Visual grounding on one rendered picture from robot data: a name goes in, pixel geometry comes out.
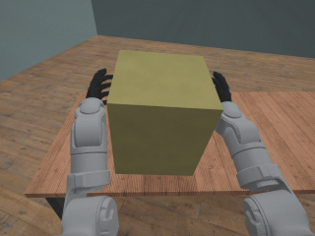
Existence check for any robot left upper arm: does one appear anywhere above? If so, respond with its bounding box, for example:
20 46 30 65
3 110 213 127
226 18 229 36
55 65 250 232
53 195 119 236

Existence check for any robot right upper arm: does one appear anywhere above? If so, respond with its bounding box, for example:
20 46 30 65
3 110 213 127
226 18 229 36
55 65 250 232
242 189 315 236

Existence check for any robot left forearm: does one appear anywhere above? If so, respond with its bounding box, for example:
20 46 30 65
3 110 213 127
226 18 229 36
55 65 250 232
61 97 111 234

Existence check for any robot right forearm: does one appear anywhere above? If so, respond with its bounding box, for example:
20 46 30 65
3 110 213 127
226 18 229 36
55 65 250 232
215 101 310 229

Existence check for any left robot hand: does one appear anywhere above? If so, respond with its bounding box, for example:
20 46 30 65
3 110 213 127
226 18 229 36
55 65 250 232
86 68 113 105

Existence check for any carton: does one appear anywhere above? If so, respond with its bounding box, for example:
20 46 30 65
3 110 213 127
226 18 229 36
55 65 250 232
106 49 223 176

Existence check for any right robot hand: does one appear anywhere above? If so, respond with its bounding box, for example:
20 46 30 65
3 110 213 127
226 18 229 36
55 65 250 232
212 71 232 102

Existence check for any table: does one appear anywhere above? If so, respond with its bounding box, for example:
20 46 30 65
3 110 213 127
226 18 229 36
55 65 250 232
24 91 315 220

